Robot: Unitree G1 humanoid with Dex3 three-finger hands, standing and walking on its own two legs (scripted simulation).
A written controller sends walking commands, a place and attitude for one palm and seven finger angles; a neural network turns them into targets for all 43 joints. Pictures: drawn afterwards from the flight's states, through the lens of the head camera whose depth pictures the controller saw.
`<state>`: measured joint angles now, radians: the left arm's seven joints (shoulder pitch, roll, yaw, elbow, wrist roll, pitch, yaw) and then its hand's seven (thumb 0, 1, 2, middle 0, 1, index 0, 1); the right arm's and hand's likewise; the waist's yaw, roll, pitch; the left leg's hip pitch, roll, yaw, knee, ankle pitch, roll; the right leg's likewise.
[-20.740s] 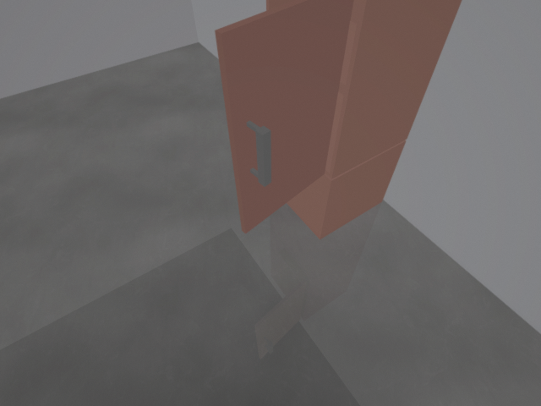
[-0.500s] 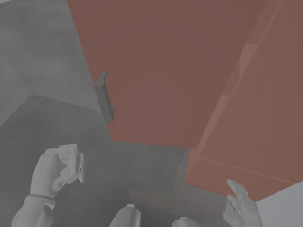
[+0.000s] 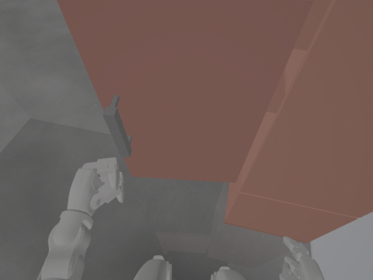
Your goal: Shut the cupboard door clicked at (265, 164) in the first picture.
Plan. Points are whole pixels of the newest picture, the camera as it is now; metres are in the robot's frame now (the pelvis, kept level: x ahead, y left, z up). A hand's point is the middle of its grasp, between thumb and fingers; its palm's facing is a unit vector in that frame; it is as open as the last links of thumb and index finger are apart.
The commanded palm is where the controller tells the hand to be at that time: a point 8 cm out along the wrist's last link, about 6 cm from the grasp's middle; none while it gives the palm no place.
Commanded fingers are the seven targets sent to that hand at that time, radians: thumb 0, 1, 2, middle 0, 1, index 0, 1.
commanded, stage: bring the fist close to the handle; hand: left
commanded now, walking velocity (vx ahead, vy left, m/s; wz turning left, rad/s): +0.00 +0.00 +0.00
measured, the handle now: (121, 128) +0.44 +0.17 +0.05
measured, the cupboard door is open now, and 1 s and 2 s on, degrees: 100 100 83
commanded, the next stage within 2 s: push the door shut along its arc in 0.72 s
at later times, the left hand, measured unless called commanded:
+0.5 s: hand (127, 164) +0.34 +0.14 +0.05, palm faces -0.03 -1.00 -0.03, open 3.1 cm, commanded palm +0.32 +0.20 +0.05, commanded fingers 0.00 0.90 0.90 -1.30 -1.50 -1.30 -1.50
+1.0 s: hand (124, 161) +0.35 +0.15 +0.05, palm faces -0.06 -1.00 -0.05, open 3.1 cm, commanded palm +0.34 +0.20 +0.05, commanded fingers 0.00 0.90 0.90 -1.30 -1.50 -1.30 -1.50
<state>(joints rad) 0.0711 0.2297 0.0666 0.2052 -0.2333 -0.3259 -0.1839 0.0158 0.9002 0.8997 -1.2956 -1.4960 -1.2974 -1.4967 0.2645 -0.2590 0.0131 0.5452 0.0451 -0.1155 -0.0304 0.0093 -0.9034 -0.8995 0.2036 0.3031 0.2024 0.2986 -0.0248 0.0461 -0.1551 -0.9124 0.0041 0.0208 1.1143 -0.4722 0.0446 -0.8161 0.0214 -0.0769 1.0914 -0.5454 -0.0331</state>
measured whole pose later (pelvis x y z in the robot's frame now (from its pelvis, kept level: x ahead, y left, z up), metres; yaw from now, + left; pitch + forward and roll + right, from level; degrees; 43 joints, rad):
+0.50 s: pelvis +0.00 +0.00 +0.00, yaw -1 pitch +16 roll -1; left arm -0.15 0.21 0.09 0.40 -0.19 -0.37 -0.11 0.02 0.90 0.90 -1.30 -1.50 -1.30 -1.50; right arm 0.25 -0.24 0.01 0.57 0.04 -0.05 -0.01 0.01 -0.90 -0.90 0.20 0.30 0.20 0.30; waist -0.03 0.03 -0.15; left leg -0.91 0.01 0.03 1.10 -0.46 0.04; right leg -0.83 0.02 -0.06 1.09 -0.54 -0.04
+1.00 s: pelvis -0.01 -0.01 +0.00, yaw +0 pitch +16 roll -1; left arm -0.23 0.26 0.12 0.53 -0.20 -0.39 -0.18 0.02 0.90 0.90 -1.30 -1.50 -1.30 -1.50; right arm 0.24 -0.25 0.02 0.58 0.05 -0.04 -0.02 0.01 -0.90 -0.90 0.20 0.30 0.20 0.30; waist -0.04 0.03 -0.15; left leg -0.92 0.01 0.03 1.10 -0.46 0.04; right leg -0.84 0.03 -0.07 1.10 -0.54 -0.04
